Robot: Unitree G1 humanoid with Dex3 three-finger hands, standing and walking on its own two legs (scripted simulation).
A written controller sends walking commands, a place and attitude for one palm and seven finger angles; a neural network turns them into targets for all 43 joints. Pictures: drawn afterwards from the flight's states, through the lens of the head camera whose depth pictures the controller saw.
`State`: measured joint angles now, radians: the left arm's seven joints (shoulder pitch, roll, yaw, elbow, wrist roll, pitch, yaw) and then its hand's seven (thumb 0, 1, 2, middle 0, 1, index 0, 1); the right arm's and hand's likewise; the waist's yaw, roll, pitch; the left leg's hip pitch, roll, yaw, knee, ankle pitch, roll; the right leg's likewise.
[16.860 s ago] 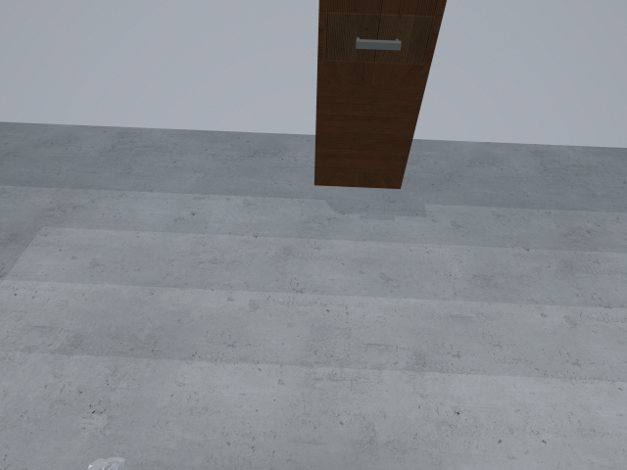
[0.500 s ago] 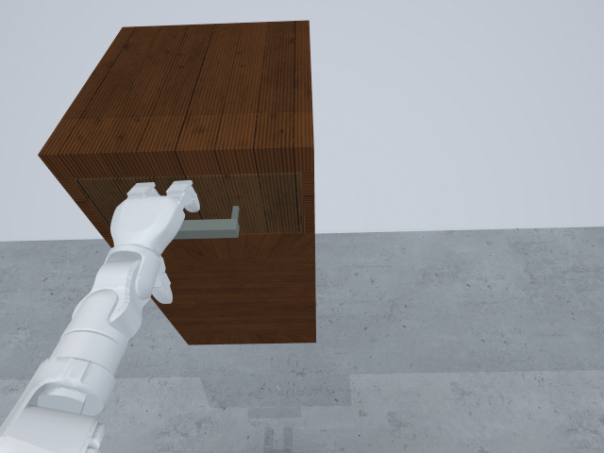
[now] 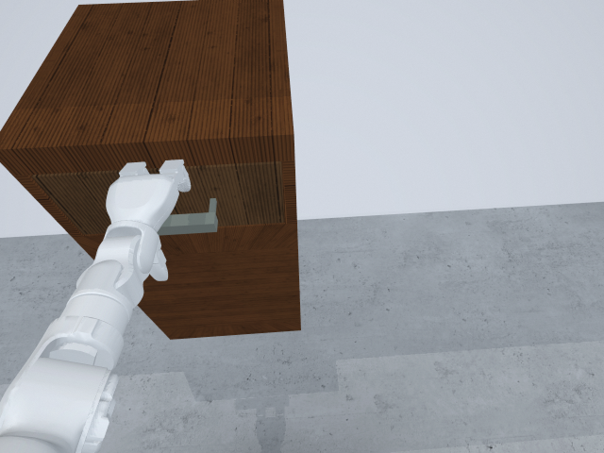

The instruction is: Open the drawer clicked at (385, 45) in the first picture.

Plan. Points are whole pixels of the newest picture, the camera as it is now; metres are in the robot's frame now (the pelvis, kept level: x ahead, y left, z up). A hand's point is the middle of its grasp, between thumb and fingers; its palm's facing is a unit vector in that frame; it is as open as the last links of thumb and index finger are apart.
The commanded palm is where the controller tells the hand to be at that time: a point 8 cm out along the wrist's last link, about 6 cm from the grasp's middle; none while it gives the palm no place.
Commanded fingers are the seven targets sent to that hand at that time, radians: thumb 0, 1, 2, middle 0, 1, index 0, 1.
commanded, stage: move the hooked fingers above the handle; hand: left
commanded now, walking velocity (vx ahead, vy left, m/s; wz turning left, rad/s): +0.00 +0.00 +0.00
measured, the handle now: (170, 215) +0.50 +0.23 -0.04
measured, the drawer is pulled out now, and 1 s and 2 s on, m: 0.00 0.00 0.00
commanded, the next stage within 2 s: lower the fingers behind the handle in 0.78 s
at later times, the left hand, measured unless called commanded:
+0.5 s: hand (151, 220) +0.44 +0.23 +0.03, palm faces -0.04 -0.04 -1.00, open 13.8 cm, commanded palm +0.42 +0.23 +0.08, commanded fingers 0.00 -0.50 0.30 -0.30 -1.20 -0.30 -1.20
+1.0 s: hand (154, 220) +0.44 +0.23 +0.02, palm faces -0.06 -0.04 -1.00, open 13.8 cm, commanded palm +0.42 +0.23 +0.07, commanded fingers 0.00 -0.50 0.30 -0.30 -1.20 -0.30 -1.20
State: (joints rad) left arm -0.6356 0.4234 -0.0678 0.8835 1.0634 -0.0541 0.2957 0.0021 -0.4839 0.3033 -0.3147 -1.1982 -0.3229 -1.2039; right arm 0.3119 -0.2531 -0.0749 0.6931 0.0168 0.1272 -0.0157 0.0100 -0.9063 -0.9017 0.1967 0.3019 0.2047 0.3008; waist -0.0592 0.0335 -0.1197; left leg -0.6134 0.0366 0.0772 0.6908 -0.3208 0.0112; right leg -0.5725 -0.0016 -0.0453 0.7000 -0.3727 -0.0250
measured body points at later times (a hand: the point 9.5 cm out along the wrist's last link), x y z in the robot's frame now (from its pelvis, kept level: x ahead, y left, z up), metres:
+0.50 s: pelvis +0.00 +0.00 +0.00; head +0.07 -0.01 +0.45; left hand +0.44 +0.23 +0.08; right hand +0.04 -0.27 -0.13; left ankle +0.00 +0.11 -0.72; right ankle -0.03 -0.10 -0.72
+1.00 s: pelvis +0.00 +0.01 +0.00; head +0.07 +0.00 +0.44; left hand +0.44 +0.23 +0.07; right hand +0.03 -0.26 -0.13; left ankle +0.00 +0.11 -0.72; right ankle -0.03 -0.10 -0.72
